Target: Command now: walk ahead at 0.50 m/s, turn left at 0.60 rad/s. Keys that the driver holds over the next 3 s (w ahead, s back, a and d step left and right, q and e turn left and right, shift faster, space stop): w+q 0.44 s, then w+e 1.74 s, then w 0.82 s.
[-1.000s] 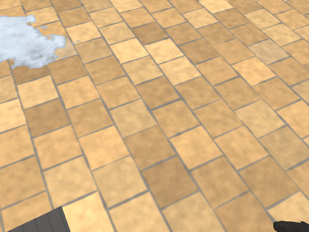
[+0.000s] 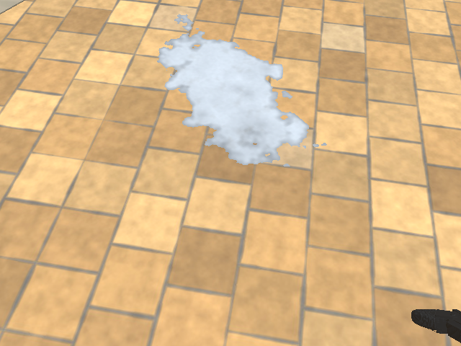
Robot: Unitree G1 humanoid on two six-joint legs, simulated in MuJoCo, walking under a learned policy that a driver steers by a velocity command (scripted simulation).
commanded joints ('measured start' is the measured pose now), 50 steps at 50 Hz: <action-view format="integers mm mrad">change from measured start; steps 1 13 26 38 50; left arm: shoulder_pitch -81 -307 39 20 12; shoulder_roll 122 43 118 147 96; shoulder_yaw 1 -16 29 26 11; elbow -159 -212 -134 -113 -170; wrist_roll -12 23 -5 -18 -19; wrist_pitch -72 -54 -73 -27 -12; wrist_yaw -17 -19 -40 -10 -1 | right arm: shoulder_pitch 353 236 354 -13 181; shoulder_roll -233 -161 -134 -38 -75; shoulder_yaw -76 -43 -11 25 -7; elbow -1 48 93 10 88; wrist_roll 1 -8 14 -22 -32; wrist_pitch -20 -38 -38 -85 -77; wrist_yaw -10 -57 -59 -25 -37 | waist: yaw -182 -101 24 0 -111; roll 125 57 -189 -109 114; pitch -396 -57 -235 -68 -80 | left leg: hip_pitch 902 258 -271 86 556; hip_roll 334 91 -30 15 308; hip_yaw -831 -297 -254 -89 -430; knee -341 -399 692 -34 -393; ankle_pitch -308 118 -384 93 -173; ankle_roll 289 137 -86 -142 86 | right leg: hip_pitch -771 -538 282 -216 -769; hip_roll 87 49 -266 -57 18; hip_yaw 277 232 936 462 298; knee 662 -48 -449 -524 451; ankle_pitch -59 564 -32 472 148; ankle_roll -32 39 -318 -255 -40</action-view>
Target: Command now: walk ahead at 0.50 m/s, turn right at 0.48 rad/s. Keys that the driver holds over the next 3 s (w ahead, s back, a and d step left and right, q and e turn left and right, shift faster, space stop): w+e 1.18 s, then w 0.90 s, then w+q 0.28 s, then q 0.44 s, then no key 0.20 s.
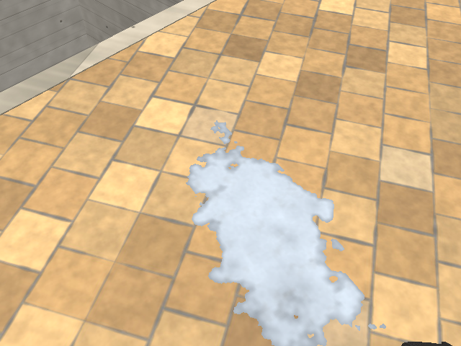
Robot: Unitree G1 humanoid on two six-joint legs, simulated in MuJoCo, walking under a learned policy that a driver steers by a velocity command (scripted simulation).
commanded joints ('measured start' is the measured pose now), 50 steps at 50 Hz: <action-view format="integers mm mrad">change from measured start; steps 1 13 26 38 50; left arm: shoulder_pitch -72 -344 -165 -29 -93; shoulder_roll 92 28 129 160 111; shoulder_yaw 29 -1 38 55 40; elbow -108 -237 -233 -135 -185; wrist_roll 6 11 38 6 7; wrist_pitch -6 5 -12 -2 19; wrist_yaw -4 -63 -34 8 -1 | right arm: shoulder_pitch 103 155 111 -162 84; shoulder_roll -101 -218 -197 -142 -122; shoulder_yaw -35 -74 -47 -24 -39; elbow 4 102 21 -51 26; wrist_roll -9 18 -3 11 -10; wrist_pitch -1 2 -24 -20 -6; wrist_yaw -3 -13 -8 16 -2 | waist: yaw -77 -114 -56 20 -70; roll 174 85 -12 -47 168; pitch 20 81 -55 19 21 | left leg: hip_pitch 307 305 -317 -151 237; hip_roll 281 277 136 26 267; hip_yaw -305 85 -83 -84 -287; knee -272 -325 655 36 -277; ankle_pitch -25 285 -113 270 -55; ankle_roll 162 133 -29 -74 139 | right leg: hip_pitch -395 -283 255 153 -328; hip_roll -115 -106 -198 -138 -109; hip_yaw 31 -79 318 265 44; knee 100 -373 -802 -758 135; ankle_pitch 100 433 380 285 107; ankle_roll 13 -14 -280 -201 3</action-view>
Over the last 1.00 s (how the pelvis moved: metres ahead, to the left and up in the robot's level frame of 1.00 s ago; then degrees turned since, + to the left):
0.53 0.09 0.02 7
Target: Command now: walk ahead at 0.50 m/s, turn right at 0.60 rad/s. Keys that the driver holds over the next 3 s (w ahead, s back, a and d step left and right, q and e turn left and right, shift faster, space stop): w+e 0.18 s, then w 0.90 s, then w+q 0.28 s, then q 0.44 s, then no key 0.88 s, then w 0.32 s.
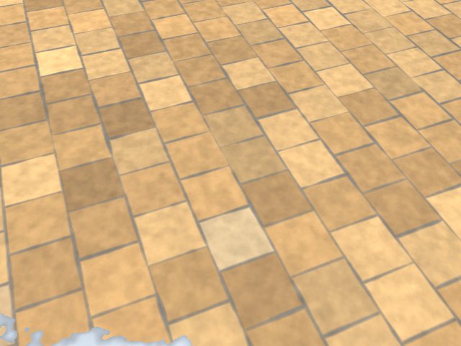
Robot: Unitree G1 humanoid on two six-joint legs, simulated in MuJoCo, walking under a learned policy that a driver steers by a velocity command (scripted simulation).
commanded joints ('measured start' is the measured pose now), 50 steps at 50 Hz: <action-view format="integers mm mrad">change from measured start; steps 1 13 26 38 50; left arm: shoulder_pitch -39 -315 -102 24 -83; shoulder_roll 79 -4 72 139 111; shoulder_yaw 30 -7 20 38 14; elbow -99 -185 -85 55 26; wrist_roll -3 3 31 11 3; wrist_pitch -6 -26 -56 -66 -84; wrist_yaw -7 -56 -39 -11 -6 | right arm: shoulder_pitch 37 150 100 -184 83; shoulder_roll -103 -201 -148 -83 -144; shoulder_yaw -28 -51 -20 7 -24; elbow -25 79 53 -22 47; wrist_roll -2 26 25 23 8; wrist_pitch -9 12 3 7 8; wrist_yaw -9 -10 -1 25 20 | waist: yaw -33 -104 -14 55 -73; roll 178 89 -45 -11 110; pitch -1 77 -70 62 -65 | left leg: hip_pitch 203 310 -293 -294 305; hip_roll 269 287 182 113 303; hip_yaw -275 49 -81 -52 -443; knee -290 -334 666 89 -245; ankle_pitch -16 279 -104 315 -127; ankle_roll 141 144 -16 -38 206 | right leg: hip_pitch -252 -216 328 344 -287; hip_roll -113 -86 -224 -218 -102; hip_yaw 26 -83 188 9 -6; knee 6 -512 -947 -1025 37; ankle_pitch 86 382 397 372 29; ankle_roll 10 -14 -243 -199 -32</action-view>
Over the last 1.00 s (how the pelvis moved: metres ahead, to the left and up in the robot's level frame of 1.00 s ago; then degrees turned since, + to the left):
0.54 -0.13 0.00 -36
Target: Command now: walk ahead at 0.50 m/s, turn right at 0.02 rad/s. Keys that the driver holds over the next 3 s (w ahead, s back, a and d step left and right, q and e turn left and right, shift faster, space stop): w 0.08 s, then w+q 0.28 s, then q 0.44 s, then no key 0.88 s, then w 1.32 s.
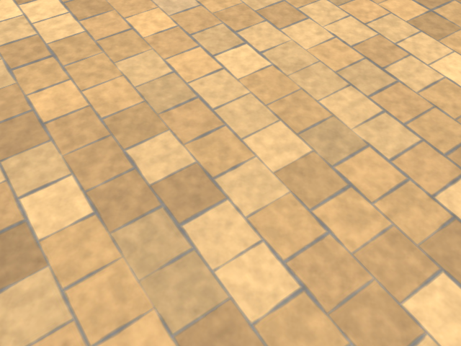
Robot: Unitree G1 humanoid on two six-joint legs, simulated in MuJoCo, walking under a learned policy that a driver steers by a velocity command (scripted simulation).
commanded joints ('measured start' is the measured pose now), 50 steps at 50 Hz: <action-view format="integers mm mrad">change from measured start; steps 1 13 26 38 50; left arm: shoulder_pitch -66 -344 -186 -262 -230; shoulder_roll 118 29 71 166 118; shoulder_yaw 31 6 24 59 44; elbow -105 -165 -121 -54 -2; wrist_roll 8 16 37 13 21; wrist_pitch -27 -34 -21 20 73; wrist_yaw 5 -13 -8 17 25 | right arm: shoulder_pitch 82 226 221 45 -16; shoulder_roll -110 -172 -143 -96 -147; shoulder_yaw -25 -46 -63 -63 -58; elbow -24 52 -27 -175 -193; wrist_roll -18 18 15 7 -13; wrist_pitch -9 8 76 139 90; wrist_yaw -6 -46 -74 -24 -51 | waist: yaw -39 -90 -13 -10 -2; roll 110 78 -74 -79 133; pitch -64 17 -140 -91 -162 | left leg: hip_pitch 321 264 -227 -29 268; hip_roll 267 189 94 99 254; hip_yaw -392 -197 -137 -21 -248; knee -326 -380 671 194 -185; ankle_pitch -73 139 -328 -41 464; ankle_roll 161 151 -95 -70 189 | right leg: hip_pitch -357 -264 256 176 -207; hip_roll -121 -59 -319 -316 -71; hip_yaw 36 -16 154 -151 -32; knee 46 -546 -745 -828 -18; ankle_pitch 128 538 813 662 -29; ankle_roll -12 78 -161 -165 99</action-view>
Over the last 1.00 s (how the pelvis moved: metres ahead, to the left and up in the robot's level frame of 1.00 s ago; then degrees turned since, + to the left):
0.56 -0.08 -0.01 -13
